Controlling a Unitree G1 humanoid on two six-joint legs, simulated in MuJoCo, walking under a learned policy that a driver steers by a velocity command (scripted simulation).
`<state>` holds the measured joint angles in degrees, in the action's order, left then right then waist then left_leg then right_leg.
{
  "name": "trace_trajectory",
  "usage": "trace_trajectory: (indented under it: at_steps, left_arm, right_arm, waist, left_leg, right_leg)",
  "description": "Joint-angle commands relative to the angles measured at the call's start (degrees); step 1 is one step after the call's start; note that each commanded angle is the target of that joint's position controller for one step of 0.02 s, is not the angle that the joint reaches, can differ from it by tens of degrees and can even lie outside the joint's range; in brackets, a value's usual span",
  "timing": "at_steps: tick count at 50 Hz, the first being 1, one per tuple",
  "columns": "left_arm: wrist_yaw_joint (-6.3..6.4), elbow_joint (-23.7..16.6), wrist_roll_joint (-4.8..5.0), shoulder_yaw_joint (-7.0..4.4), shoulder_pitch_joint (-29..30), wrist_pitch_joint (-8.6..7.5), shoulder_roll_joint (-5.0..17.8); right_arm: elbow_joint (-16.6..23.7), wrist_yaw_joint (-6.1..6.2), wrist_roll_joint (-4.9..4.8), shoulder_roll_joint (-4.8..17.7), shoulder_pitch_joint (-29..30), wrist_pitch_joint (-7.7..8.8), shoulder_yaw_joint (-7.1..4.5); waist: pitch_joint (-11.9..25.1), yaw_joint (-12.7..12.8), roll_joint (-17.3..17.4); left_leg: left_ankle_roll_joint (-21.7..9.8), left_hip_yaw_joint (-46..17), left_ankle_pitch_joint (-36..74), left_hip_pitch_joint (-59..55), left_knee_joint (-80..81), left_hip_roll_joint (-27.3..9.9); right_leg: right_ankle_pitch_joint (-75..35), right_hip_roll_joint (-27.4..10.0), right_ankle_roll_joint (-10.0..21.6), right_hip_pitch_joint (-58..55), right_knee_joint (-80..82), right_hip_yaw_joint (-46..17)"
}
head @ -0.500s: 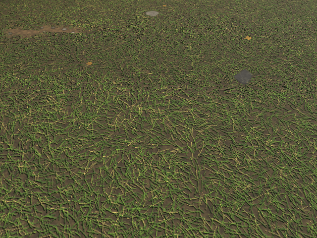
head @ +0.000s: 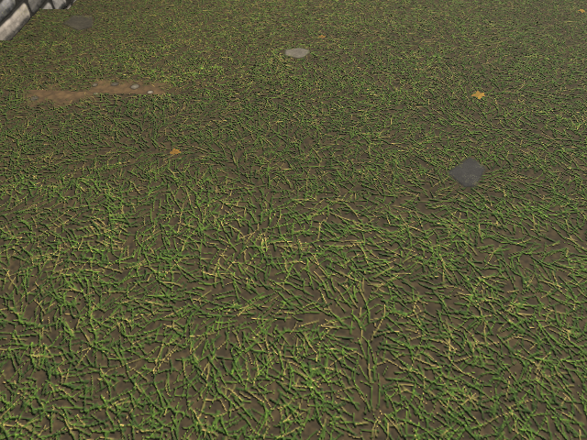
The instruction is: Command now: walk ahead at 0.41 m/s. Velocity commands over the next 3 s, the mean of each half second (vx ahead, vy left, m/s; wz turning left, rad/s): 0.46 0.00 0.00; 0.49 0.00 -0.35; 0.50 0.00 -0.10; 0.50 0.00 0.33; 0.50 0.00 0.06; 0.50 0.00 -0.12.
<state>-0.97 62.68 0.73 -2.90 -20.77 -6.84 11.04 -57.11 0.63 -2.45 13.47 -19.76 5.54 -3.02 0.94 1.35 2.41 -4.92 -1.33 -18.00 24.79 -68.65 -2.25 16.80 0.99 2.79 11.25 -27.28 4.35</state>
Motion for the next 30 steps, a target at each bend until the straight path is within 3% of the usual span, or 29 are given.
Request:
trace_trajectory:
  at_steps: [1, 4, 8, 11, 14, 16, 17, 18, 19, 20, 21, 22, 23, 24, 25, 27, 28, 30]
  left_arm:
    - [-0.24, -1.7, -0.53, 0.49, -2.2, -0.05, 4.0]
    - [0.92, -0.7, -0.78, 0.47, -6.9, 0.38, 5.8]
    - [1.98, -2.2, -1.01, 0.31, -7.4, 1.11, 7.5]
    - [2.20, -2.1, -0.40, -0.05, -10.0, 1.25, 8.3]
    - [2.30, -1.8, 0.16, -0.45, -10.9, 1.62, 8.4]
    - [2.33, -2.2, 0.03, -0.95, -9.6, 1.99, 9.5]
    - [2.33, -2.5, -0.20, -1.28, -8.8, 2.25, 10.5]
    - [2.26, -2.8, -0.53, -1.41, -7.5, 2.73, 10.9]
    - [2.13, -3.6, -0.75, -1.06, -6.2, 2.93, 10.4]
    - [1.53, -5.0, -1.08, 0.46, -10.8, 2.41, 5.0]
    - [0.88, -4.1, 0.15, 2.03, -13.8, 0.59, 0.2]
    - [0.67, -5.8, 1.80, 0.48, -8.0, -0.89, 5.6]
    - [0.88, -8.0, 2.69, 0.01, -2.1, -1.44, 8.1]
    - [1.46, -8.6, 2.00, -0.25, 0.7, -1.41, 8.2]
    - [1.99, -8.5, 1.02, -0.98, 0.6, -0.62, 8.1]
    - [2.15, -7.3, 1.15, -0.95, -3.3, 1.49, 4.9]
    - [2.23, -7.3, 1.33, -0.97, -3.2, 2.25, 4.3]
    - [2.38, -9.0, 1.09, -1.41, 0.8, 3.06, 5.4]
  right_arm:
    - [3.6, -0.52, 0.67, 4.4, 1.4, 0.95, -1.49]
    - [5.0, -0.95, 0.96, 2.0, 5.8, -0.32, -1.19]
    - [9.4, -1.35, 1.08, 0.8, 17.9, -0.11, -0.22]
    - [11.1, -2.22, 0.71, 1.2, 23.5, 0.21, 0.18]
    - [12.9, -3.28, 0.53, 1.7, 26.9, 0.73, 0.38]
    - [13.1, -3.79, 0.57, 3.4, 25.2, 1.15, -0.21]
    - [12.4, -3.72, 0.59, 5.0, 21.8, 1.22, -0.98]
    - [10.3, -3.47, 0.52, 7.4, 13.8, 1.19, -2.23]
    - [7.1, -2.98, 0.48, 10.1, 3.1, 0.89, -3.60]
    - [5.1, -2.41, 2.12, 15.8, -6.4, 0.62, -5.02]
    - [4.3, -2.64, 2.29, 14.6, -7.8, 0.44, -4.29]
    - [4.5, -2.86, 1.88, 10.4, -3.2, 0.68, -2.93]
    - [5.5, -2.79, 1.73, 7.6, 2.4, 0.80, -2.11]
    - [6.2, -3.10, 2.09, 6.1, 7.3, 1.22, -1.47]
    - [6.2, -3.32, 2.62, 4.4, 9.7, 1.70, -1.01]
    - [4.8, -3.41, 2.94, 3.4, 9.7, 1.90, -0.81]
    - [4.0, -3.13, 2.94, 4.0, 8.9, 2.05, -0.93]
    - [3.0, -2.21, 3.23, 5.8, 7.3, 2.25, -1.30]
  waist:
    - [-6.5, -1.0, -6.8]
    - [-7.1, -0.4, -5.6]
    - [-8.8, 1.7, -5.5]
    - [-9.9, 3.1, -6.0]
    - [-10.8, 2.6, -6.4]
    - [-8.2, 0.2, -7.7]
    - [-4.9, -2.0, -9.2]
    - [0.2, -6.4, -10.3]
    - [6.3, -11.4, -10.0]
    - [16.3, -10.6, 1.2]
    - [25.6, -8.5, 12.0]
    - [18.3, -8.4, 8.7]
    - [10.0, -7.0, 5.2]
    - [5.2, -4.5, -1.0]
    - [3.4, -2.2, -1.3]
    - [1.4, 0.3, 0.8]
    - [0.0, 0.7, 1.2]
    - [-2.6, 0.6, 1.1]
  left_leg:
    - [-0.6, -1.7, 8.2, 16.6, 1.7, -5.9]
    - [1.8, 0.6, 11.4, 19.2, 6.8, -6.0]
    - [3.4, 2.1, 18.7, 19.6, 23.1, -4.7]
    - [3.1, 3.8, 21.6, 17.1, 30.9, -2.8]
    - [1.1, 3.4, 20.4, 16.4, 35.7, -2.0]
    - [-0.7, 4.3, 17.1, 11.2, 37.5, -0.2]
    - [-1.7, 5.5, 15.2, 5.5, 37.0, 1.8]
    - [-3.1, 6.9, 14.1, -4.6, 36.7, 4.2]
    - [-5.0, 5.0, 15.0, -20.4, 36.2, 2.9]
    - [-12.1, -16.9, 8.2, -43.6, 36.8, -12.3]
    - [-17.6, -43.6, -1.1, -51.7, 49.9, -21.9]
    - [-13.9, -40.1, -2.7, -45.8, 52.5, -19.1]
    - [-11.3, -29.7, 2.3, -36.0, 52.9, -17.4]
    - [-10.0, -22.2, 9.5, -25.5, 54.6, -15.5]
    - [-8.8, -16.8, 13.3, -18.7, 56.0, -13.1]
    - [-8.6, -10.7, 12.8, -12.2, 59.5, -11.2]
    - [-8.8, -8.3, 13.2, -10.2, 61.0, -11.0]
    - [-8.9, -5.0, 13.9, -9.8, 63.1, -11.1]
  right_leg:
    - [-6.1, -13.6, 6.1, -7.7, 19.9, -16.8]
    - [-17.8, -13.0, 7.3, -8.5, 20.4, -12.2]
    - [-19.6, -12.5, 7.4, -7.8, 22.1, -8.9]
    - [-18.7, -13.1, 7.5, -9.4, 22.7, -7.2]
    - [-22.0, -15.1, 6.9, -14.4, 20.5, -6.2]
    - [-33.9, -15.9, 5.9, -17.6, 15.9, -5.2]
    - [-44.9, -16.0, 5.3, -18.8, 11.2, -4.8]
    - [-54.2, -14.6, 4.3, -17.9, 1.8, -3.4]
    - [-52.5, -12.1, 2.4, -10.1, -11.6, -2.0]
    - [-29.4, -5.1, -0.5, 11.0, -34.7, -0.6]
    - [13.0, 3.3, -1.8, 22.6, -51.0, -8.2]
    - [12.2, -0.5, -0.1, 28.4, -56.0, -13.1]
    - [8.3, -3.5, 0.8, 30.1, -55.4, -10.5]
    - [3.3, -6.5, 1.0, 27.5, -51.4, -9.4]
    - [0.6, -8.7, 1.2, 23.4, -47.4, -9.4]
    - [-0.7, -10.2, 1.3, 18.8, -43.9, -9.5]
    - [-1.2, -10.5, 1.0, 19.1, -42.5, -9.2]
    - [-5.6, -10.9, 0.2, 23.6, -38.6, -9.7]
